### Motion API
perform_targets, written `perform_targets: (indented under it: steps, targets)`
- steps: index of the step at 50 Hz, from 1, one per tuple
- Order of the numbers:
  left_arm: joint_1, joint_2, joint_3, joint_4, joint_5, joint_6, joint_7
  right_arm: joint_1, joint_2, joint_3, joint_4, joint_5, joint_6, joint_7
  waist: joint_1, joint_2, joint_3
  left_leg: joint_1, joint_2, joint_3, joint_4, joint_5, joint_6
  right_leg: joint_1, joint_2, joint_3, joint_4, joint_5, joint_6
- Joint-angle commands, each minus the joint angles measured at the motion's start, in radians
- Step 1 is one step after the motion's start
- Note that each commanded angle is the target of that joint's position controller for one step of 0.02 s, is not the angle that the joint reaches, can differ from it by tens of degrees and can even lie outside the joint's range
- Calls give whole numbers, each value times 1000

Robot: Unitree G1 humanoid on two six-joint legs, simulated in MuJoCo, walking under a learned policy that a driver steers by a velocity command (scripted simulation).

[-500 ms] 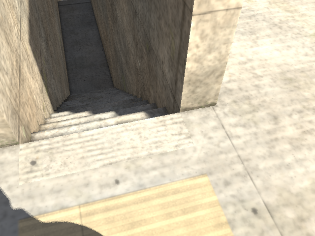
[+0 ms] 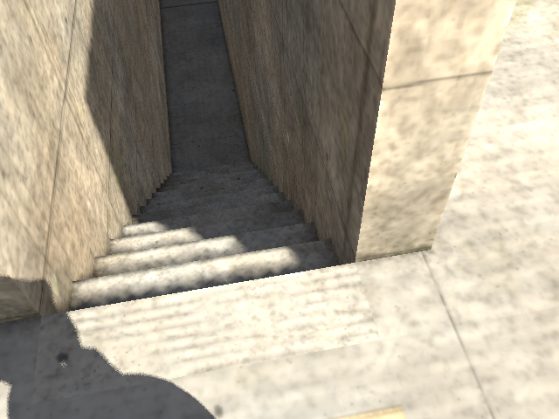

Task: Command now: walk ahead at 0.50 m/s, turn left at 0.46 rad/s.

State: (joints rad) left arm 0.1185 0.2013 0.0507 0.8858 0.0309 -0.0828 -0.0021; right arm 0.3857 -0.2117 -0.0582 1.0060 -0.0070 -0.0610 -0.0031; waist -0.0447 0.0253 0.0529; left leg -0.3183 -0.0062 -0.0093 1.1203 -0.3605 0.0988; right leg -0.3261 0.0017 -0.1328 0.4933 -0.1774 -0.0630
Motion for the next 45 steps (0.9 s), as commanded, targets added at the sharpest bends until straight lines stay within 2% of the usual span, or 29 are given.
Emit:
perform_targets:
  steps: [1, 4, 6, 8, 11, 12, 13, 15, 16, 17, 19, 20, 21, 22, 23, 24, 25, 26, 27, 28, 29, 31, 33, 35, 37, 39, 42, 44, 45]
  targets:
    - [117, 58, 13, 4, -9, -17, 11, 30, -27, -15, -58, -24, 20, 20, 23, -102, -19, -224, 98, -38, 57, 73, -7, 160, -284, 272, -329, 2, -74]
    - [183, 73, 18, 31, -19, -39, 12, -31, -14, -16, -95, -26, 44, 36, 13, -99, -14, -291, 108, -21, 46, 150, -18, 171, -275, 164, -348, 131, -76]
    - [213, 84, 21, 38, -14, -42, 12, -105, -19, -15, -126, -27, 52, 43, 20, -90, 1, -357, 117, -13, 6, 216, -26, 191, -272, 106, -354, 178, -83]
    - [242, 81, 18, 47, -11, -42, 13, -179, -22, -12, -158, -25, 52, 49, 30, -85, 20, -390, 117, 1, -92, 285, -35, 207, -258, 48, -351, 225, -83]
    - [252, 113, 27, 57, -16, -61, 14, -304, -20, 2, -209, -25, 49, 59, 51, -88, 35, -333, 105, 51, -297, 377, -27, 225, -252, -23, -359, 288, -78]
    - [275, 129, 31, 65, -21, -63, 21, -343, -21, 5, -228, -33, 51, 59, 64, -88, 43, -342, 103, 71, -342, 372, -25, 258, -269, -26, -367, 298, -78]
    - [299, 133, 32, 75, -21, -62, 25, -375, -23, 7, -243, -35, 51, 61, 74, -85, 53, -350, 101, 85, -379, 364, -18, 299, -281, -37, -365, 316, -78]
    - [337, 125, 28, 88, -14, -40, 29, -429, -19, 11, -266, -39, 48, 66, 93, -88, 65, -363, 82, 120, -437, 322, -3, 377, -291, -72, -331, 381, -69]
    - [347, 116, 24, 92, -7, -24, 32, -451, -34, 7, -276, -40, 46, 76, 94, -95, 64, -352, 73, 125, -460, 287, 10, 409, -291, -93, -316, 419, -59]
    - [342, 124, 24, 89, -3, -12, 36, -455, -35, 7, -284, -39, 46, 77, 88, -104, 58, -319, 49, 147, -485, 248, 24, 430, -289, -115, -279, 524, -52]
    - [343, 165, 31, 86, 1, 4, 48, -411, -55, 0, -276, -41, 50, 60, 58, -136, 17, -208, -14, 185, -511, 140, 55, 463, -297, -149, -151, 822, -34]
    - [339, 184, 35, 81, 2, 15, 49, -336, -71, -9, -256, -38, 45, 53, 24, -143, -28, -125, -50, 193, -522, 98, 75, 470, -300, -159, -26, 926, -33]
    - [325, 207, 40, 67, -1, 26, 42, -215, -92, -21, -221, -39, 34, 48, -24, -132, -107, 34, -88, 180, -563, 109, 97, 415, -288, -160, 152, 900, -25]
    - [274, 225, 49, 21, -9, 24, 29, -12, -156, -53, -156, -48, 28, 28, -119, -56, -212, 312, -40, 82, -628, 133, 141, 218, -248, -173, 447, 666, 18]
    - [297, 94, 19, -51, -31, 11, 10, 14, -285, -83, -161, -64, 30, 13, -75, 140, -308, 637, 273, -400, -665, 71, 249, -225, -124, -148, 796, -134, 70]
    - [213, 149, 33, -97, -32, -3, 1, 23, -332, -95, -183, -41, 45, 13, -82, 109, -366, 684, 373, -746, -816, 206, 329, -396, 6, 75, 988, -364, 96]
    - [103, 147, 25, -134, -29, -16, -1, -3, -305, -93, -174, -32, 54, 7, -78, 9, -253, 619, 339, -559, -827, 295, 300, -480, -59, 153, 971, -252, 81]
    - [124, 138, 15, -119, -33, -24, -2, -59, -234, -75, -175, -20, 54, 1, -37, -34, -162, 474, 304, -435, -837, 361, 266, -432, -103, 153, 864, -173, 75]
    - [146, 139, 16, -103, -21, -18, 2, -113, -187, -62, -185, -18, 48, -2, 9, -61, -103, 359, 248, -357, -857, 424, 225, -363, -132, 154, 768, -146, 77]
    - [163, 131, 14, -97, 13, 6, -3, -151, -147, -45, -191, -5, 34, -4, 50, -38, -86, 281, 206, -313, -875, 487, 213, -303, -138, 158, 715, -140, 91]
    - [182, 125, 15, -89, 24, 27, -4, -154, -135, -36, -192, 1, 25, -6, 66, -45, -87, 248, 186, -296, -884, 490, 205, -266, -141, 168, 678, -153, 100]
    - [169, 121, 14, -99, 36, 58, -10, -115, -167, -41, -177, 20, -2, -7, 79, -29, -69, 191, 153, -272, -909, 509, 199, -258, -138, 155, 613, -126, 115]
    - [101, 126, 14, -136, 28, 68, -13, -65, -193, -50, -161, 25, -8, -5, 56, -14, -47, 185, 118, -256, -931, 459, 180, -292, -133, 144, 527, -31, 121]
    - [17, 134, 15, -175, 11, 74, -7, -17, -189, -45, -149, 25, -7, -5, 35, 7, -6, 198, 106, -237, -908, 647, 152, -335, -118, 132, 448, 34, 130]
    - [0, 120, 11, -175, 11, 69, -11, 0, -158, -32, -152, 24, -1, 1, 25, 32, -40, 227, 82, -162, -832, 982, 92, -289, -79, 106, 352, 125, 91]
    - [-42, 105, 2, -189, 7, 66, -13, 42, -141, -22, -142, 23, 1, -4, 1, 61, -61, 245, 67, -140, -794, 1070, 45, -249, -48, 87, 286, 191, 61]
    - [-110, 96, -12, -222, -4, 68, -12, 77, -128, -7, -141, 9, 23, -37, -21, 67, -59, 318, 70, -168, -752, 1072, 41, -255, -8, 91, 189, 185, 44]
    - [-101, 111, -18, -219, -7, 57, -7, 49, -153, -11, -159, -10, 29, -49, -19, 71, -54, 328, 76, -171, -712, 1066, 45, -203, 16, 93, 118, 139, 34]
    - [-47, 119, -19, -201, -2, 49, -5, 37, -150, -8, -162, -17, 29, -53, 2, 74, -65, 328, 92, -183, -686, 1056, 39, -142, 21, 104, 86, 118, 20]
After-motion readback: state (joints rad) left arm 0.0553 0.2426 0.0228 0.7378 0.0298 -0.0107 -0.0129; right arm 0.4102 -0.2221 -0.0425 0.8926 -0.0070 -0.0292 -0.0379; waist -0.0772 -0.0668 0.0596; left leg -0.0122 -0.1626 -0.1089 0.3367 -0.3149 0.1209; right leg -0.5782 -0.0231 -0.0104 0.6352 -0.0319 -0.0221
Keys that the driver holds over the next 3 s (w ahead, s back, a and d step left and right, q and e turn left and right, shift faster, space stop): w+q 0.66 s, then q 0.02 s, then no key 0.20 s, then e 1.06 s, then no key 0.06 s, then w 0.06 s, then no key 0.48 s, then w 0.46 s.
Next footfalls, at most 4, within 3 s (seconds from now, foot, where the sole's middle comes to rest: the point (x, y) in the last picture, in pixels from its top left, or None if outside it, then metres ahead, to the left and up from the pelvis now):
0.44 left None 0.35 0.14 -0.77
0.96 right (232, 350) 0.65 0.14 -0.77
1.46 left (179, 411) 0.50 0.26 -0.77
1.86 right None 0.47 0.04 -0.77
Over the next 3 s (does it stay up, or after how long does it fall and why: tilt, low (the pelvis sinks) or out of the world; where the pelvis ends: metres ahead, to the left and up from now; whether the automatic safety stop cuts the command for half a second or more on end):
stays up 0.57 0.16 -0.01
